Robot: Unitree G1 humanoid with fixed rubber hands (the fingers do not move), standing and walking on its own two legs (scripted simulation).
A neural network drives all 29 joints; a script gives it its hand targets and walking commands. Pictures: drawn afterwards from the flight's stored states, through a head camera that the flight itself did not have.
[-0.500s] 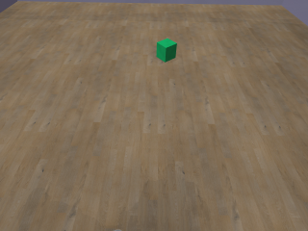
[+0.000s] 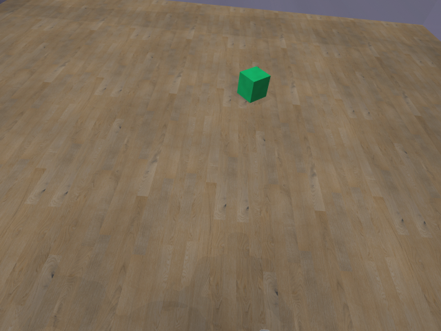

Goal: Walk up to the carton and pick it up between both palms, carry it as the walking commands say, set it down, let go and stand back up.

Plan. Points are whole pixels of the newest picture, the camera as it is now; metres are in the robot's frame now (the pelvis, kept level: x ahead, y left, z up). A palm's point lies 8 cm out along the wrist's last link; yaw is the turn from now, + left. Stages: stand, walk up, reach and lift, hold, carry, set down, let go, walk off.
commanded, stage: walk up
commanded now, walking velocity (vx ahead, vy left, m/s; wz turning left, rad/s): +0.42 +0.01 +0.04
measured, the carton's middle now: (253, 84) +1.97 -0.33 -0.69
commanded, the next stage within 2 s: none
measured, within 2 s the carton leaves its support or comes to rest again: neither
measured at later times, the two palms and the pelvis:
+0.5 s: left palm (117, 307) +0.21 +0.20 -0.13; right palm (348, 268) +0.30 -0.31 -0.13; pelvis +0.20 -0.05 +0.00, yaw +0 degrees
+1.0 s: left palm (113, 194) +0.48 +0.27 -0.12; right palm (307, 222) +0.41 -0.24 -0.12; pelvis +0.40 +0.01 +0.00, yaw +4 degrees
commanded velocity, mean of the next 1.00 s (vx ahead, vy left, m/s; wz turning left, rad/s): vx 0.40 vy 0.00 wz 0.08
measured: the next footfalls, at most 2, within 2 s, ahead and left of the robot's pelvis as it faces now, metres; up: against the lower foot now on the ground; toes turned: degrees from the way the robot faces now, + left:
right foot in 0.28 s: +0.22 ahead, -0.15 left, +0.00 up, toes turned -7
left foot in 0.70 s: +0.44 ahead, +0.09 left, +0.00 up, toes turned +8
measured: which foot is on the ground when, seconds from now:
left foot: down 0.00-0.30, up 0.32-0.68, down 0.70-1.00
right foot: up 0.00-0.26, down 0.28-0.72, up 0.74-1.00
